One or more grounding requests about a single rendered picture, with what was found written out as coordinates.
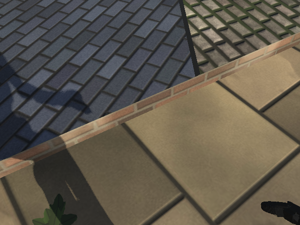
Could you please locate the robot right hand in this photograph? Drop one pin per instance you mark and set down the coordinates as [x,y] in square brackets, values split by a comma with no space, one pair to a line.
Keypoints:
[289,210]

